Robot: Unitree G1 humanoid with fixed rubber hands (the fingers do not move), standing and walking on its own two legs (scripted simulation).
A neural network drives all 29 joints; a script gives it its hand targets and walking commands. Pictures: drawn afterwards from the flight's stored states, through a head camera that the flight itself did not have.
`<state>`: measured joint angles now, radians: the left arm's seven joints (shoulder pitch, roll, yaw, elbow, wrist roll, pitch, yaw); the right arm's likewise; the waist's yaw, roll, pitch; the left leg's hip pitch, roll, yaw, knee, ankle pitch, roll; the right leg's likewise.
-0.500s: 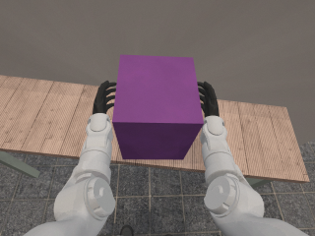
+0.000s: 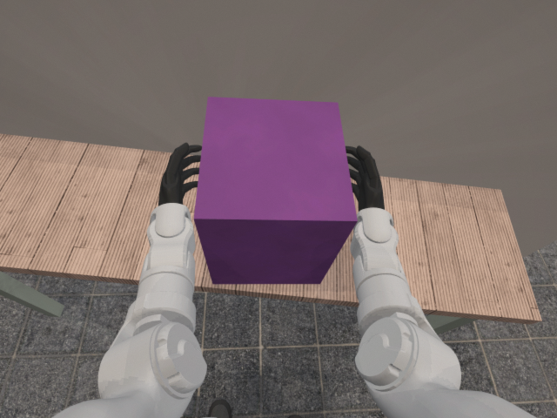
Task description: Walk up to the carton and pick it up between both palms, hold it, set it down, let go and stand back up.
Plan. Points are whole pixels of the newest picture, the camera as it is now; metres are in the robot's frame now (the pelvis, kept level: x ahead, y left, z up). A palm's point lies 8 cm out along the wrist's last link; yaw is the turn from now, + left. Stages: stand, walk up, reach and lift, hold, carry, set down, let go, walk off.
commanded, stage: set down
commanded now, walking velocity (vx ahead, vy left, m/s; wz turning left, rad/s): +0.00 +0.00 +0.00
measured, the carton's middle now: (270, 200) +0.44 +0.03 -0.02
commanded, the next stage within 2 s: none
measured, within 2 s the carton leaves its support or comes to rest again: neither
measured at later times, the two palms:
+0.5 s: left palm (175, 198) +0.40 +0.18 +0.02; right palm (367, 201) +0.41 -0.11 +0.04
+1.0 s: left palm (161, 199) +0.41 +0.20 +0.00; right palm (376, 198) +0.43 -0.14 +0.01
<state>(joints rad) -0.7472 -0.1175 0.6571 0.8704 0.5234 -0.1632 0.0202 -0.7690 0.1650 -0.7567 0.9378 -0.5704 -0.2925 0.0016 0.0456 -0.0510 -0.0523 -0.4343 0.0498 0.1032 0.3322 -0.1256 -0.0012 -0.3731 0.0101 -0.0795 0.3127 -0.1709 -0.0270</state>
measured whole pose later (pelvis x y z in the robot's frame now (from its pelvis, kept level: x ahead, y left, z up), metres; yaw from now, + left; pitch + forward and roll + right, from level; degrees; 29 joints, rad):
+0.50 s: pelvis +0.00 +0.00 +0.00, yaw +0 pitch +14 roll +0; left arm -0.77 -0.09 0.66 0.91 0.51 -0.19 0.03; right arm -0.78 0.16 -0.72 0.96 -0.52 -0.29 0.01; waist 0.03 -0.06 -0.06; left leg -0.47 0.05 0.11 0.35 -0.13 0.00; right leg -0.41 0.01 -0.08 0.34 -0.18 -0.03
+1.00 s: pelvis -0.03 +0.00 -0.04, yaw -1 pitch +27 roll -2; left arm -1.06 0.19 0.05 1.59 -0.17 -0.39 0.11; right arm -1.04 -0.19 -0.02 1.50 0.20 -0.33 -0.06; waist 0.07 -0.01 -0.29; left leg -0.91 0.08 0.07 0.65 -0.21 0.00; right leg -0.84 0.02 -0.08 0.61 -0.25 -0.03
